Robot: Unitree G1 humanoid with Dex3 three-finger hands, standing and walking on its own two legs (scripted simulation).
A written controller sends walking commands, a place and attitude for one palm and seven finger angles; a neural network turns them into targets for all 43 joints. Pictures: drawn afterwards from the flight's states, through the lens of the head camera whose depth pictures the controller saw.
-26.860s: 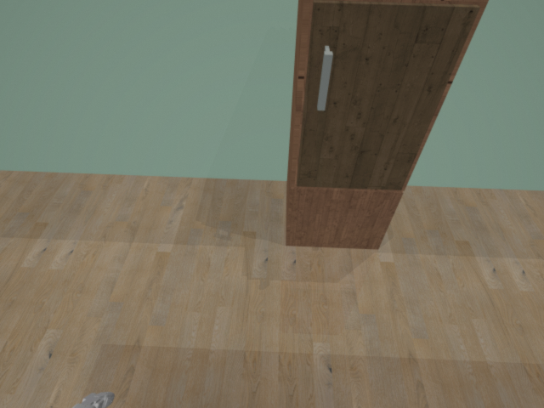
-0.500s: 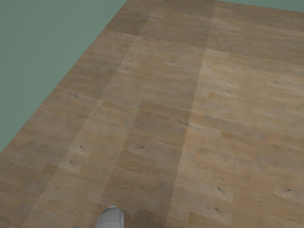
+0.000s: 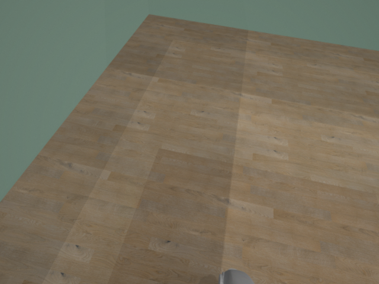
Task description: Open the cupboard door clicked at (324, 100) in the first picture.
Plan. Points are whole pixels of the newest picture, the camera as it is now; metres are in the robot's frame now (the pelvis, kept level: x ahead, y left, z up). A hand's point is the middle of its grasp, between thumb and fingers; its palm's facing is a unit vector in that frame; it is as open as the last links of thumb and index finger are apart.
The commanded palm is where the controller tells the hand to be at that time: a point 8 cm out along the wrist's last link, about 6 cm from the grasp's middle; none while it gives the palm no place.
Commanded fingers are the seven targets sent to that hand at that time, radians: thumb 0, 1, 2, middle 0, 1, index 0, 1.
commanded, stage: walk to a spot facing it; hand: left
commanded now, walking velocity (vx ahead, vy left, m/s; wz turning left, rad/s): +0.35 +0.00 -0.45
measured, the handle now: out of the picture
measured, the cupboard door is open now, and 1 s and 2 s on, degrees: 50 50 50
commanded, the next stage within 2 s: turn to face it in 0.24 s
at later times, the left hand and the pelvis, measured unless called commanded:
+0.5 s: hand (166, 201) +0.36 +0.09 -0.17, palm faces -0.13 -0.97 -0.21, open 7.1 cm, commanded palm none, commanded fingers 0.00 0.90 0.90 -0.20 -0.30 -0.20 -0.30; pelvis +0.24 -0.08 +0.00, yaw -7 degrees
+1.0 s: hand (155, 182) +0.42 +0.13 -0.17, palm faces +0.15 -0.96 -0.23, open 7.4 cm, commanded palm none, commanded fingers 0.00 0.90 0.90 -0.20 -0.30 -0.20 -0.30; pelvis +0.35 -0.08 -0.01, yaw +8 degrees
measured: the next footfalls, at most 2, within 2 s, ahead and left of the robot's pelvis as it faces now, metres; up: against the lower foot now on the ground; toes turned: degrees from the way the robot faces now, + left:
right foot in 0.28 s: +0.25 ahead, -0.16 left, +0.00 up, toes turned -14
left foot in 0.68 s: +0.44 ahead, +0.02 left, +0.00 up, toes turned +6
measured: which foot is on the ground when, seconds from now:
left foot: down 0.00-0.28, up 0.30-0.66, down 0.68-1.00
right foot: up 0.00-0.26, down 0.28-0.70, up 0.72-1.00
